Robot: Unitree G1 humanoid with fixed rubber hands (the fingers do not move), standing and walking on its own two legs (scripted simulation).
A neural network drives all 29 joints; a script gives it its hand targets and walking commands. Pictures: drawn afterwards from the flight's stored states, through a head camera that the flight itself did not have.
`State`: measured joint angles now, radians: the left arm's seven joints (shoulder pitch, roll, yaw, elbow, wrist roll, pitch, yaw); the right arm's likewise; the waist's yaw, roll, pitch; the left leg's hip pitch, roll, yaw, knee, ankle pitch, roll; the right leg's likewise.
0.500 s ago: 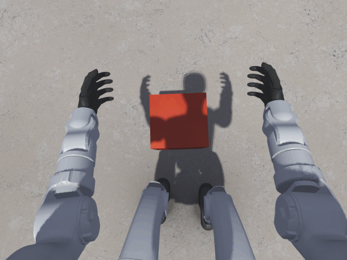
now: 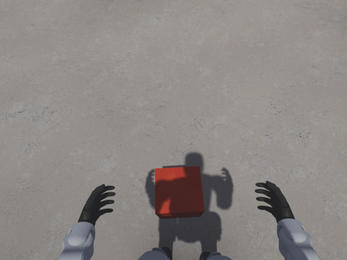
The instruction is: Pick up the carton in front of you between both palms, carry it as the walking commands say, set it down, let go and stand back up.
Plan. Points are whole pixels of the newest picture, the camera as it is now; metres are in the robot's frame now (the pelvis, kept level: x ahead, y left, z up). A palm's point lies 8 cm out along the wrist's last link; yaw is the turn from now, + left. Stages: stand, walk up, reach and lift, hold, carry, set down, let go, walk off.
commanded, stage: let go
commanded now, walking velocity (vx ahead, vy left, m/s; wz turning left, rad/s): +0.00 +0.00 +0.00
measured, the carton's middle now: (178, 194) +0.37 +0.03 -0.63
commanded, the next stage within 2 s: stand in 0.60 s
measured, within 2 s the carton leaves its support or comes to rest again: neither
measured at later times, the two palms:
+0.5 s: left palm (85, 242) +0.16 +0.22 -0.05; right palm (309, 249) +0.16 -0.24 -0.05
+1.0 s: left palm out of the picture +0.12 +0.28 -0.08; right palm out of the picture +0.13 -0.28 -0.07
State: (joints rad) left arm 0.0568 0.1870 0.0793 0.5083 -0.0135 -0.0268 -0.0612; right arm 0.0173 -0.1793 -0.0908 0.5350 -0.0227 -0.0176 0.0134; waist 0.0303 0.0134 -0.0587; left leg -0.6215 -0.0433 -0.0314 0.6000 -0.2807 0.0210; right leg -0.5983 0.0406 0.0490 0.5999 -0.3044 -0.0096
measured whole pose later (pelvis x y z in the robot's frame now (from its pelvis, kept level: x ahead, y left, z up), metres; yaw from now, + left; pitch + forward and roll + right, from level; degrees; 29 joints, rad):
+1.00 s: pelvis +0.00 +0.00 +0.01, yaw +1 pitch -2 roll +0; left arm 0.22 0.30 0.07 0.72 0.02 -0.01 0.03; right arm 0.21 -0.29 -0.07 0.74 -0.02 -0.02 -0.03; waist 0.00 -0.01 0.01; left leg -0.19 -0.04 -0.05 0.52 -0.30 0.02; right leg -0.14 0.04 0.04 0.49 -0.31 -0.01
